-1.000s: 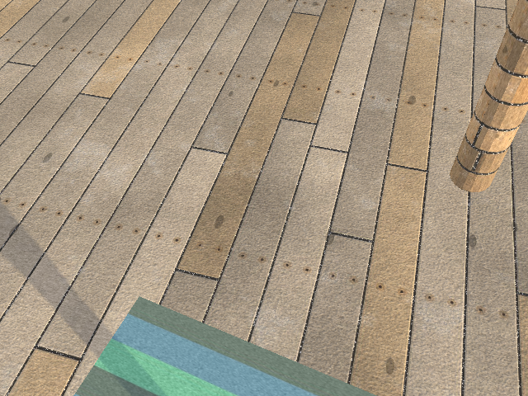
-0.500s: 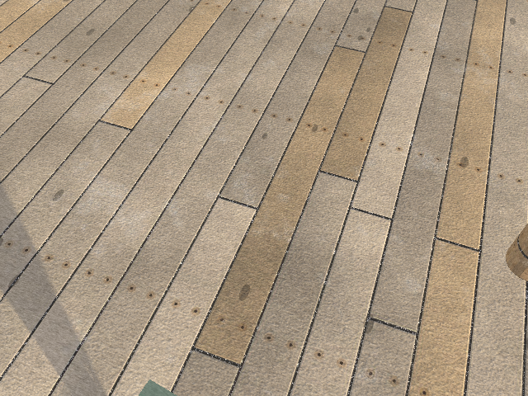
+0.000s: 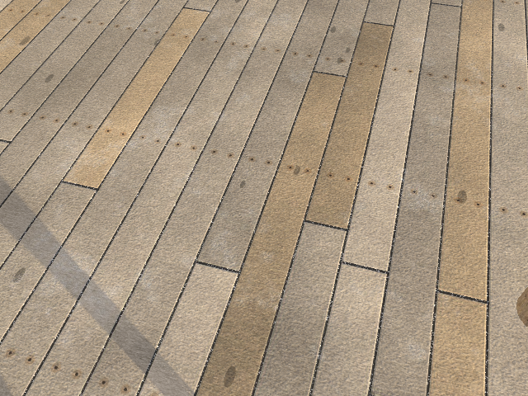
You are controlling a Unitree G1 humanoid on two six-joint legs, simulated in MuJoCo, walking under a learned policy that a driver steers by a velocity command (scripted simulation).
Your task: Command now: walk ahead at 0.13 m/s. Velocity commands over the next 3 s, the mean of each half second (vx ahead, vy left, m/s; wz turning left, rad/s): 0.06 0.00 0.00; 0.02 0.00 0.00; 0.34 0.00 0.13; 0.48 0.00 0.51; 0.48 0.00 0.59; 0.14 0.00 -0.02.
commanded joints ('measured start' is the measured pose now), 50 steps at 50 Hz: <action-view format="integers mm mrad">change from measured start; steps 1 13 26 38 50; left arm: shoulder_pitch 74 35 65 60 78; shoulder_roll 117 91 89 102 91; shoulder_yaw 24 17 22 24 27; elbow -15 74 191 265 317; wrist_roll -6 1 -15 -18 -27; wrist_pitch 16 50 61 79 84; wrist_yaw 6 36 44 59 62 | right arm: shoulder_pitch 33 -34 -12 -20 17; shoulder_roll -104 -106 -55 -37 -63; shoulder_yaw -26 -33 -14 -9 -17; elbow -42 -11 55 95 132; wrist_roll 7 -24 -12 -12 -1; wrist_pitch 32 57 18 29 37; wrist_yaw -16 -35 -31 -29 -40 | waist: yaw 48 49 36 43 41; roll -85 79 -7 -5 43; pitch -190 9 -70 -48 9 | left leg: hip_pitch -268 -132 18 40 -7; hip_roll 81 116 81 66 67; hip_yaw -40 -49 -1 17 -16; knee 170 -549 -490 -509 -575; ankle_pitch -34 56 501 534 1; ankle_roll -27 70 35 36 85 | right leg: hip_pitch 356 174 299 323 237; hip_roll -297 -31 -43 -47 20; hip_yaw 336 52 40 41 -29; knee -158 -140 -42 -45 8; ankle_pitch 214 -327 92 102 -387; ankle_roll -221 13 -7 1 0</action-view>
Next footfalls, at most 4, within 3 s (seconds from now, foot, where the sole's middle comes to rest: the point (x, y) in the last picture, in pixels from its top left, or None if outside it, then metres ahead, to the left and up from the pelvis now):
0.22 left None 0.10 0.15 -0.76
1.68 left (220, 370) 0.52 0.14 -0.76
2.18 right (251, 252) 0.86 0.05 -0.76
2.66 left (130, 246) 0.90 0.41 -0.76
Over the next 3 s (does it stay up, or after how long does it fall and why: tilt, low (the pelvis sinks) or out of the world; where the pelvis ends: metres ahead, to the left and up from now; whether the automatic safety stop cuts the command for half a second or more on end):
stays up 0.89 0.26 0.01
